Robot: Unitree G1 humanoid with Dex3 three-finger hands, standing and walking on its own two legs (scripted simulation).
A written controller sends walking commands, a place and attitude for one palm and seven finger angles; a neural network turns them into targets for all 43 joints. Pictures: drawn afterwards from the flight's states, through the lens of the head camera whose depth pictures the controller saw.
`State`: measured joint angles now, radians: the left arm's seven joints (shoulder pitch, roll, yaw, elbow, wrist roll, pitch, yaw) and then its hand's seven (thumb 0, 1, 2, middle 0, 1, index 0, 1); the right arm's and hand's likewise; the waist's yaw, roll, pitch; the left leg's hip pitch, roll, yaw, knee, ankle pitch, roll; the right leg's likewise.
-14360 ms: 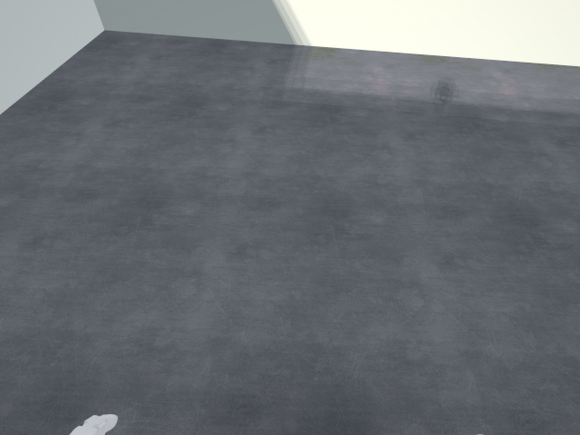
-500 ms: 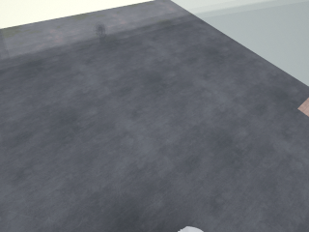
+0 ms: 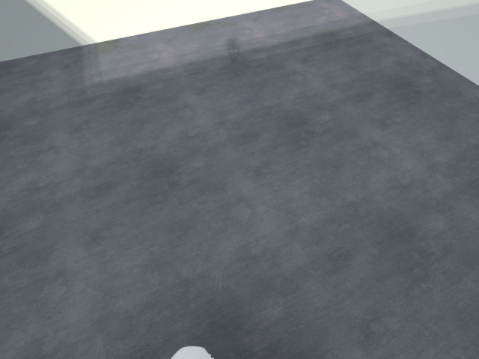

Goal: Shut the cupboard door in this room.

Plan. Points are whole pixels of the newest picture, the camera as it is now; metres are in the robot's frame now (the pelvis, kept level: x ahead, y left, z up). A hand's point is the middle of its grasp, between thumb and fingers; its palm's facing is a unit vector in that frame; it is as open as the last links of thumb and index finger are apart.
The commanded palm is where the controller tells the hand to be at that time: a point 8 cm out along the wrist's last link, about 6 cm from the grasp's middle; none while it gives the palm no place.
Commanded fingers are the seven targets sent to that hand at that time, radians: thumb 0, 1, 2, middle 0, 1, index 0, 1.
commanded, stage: turn or walk to find it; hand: left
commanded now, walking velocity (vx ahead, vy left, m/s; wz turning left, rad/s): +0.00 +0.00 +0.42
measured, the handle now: out of the picture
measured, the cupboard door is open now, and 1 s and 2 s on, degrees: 88 88 88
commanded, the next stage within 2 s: stand and wait in 1.54 s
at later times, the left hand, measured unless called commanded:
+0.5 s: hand out of the picture +0.02 +0.25 -0.16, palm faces +0.21 -0.94 -0.26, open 7.4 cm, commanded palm none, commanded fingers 0.00 0.90 0.90 -0.20 -0.30 -0.20 -0.30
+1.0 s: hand out of the picture -0.09 +0.21 -0.18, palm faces +0.44 -0.87 -0.24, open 7.4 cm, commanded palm none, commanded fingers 0.00 0.90 0.90 -0.20 -0.30 -0.20 -0.30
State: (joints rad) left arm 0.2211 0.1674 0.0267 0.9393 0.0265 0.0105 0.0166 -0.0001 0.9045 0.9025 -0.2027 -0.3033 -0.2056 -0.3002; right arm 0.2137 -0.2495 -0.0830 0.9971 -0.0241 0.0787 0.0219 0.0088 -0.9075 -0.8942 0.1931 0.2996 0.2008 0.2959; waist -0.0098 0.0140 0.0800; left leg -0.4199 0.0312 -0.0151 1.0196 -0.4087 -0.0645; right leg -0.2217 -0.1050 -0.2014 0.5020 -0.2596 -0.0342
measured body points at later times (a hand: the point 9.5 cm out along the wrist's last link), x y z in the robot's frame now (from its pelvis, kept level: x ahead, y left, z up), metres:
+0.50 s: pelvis -0.02 +0.03 +0.00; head +0.01 +0.03 +0.44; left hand +0.01 +0.30 -0.14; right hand +0.10 -0.19 -0.15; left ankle -0.03 +0.15 -0.74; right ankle +0.00 -0.10 -0.71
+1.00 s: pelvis -0.04 +0.02 -0.01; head +0.00 +0.04 +0.44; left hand -0.12 +0.26 -0.16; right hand +0.13 -0.19 -0.16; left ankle -0.11 +0.13 -0.73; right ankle +0.00 -0.09 -0.74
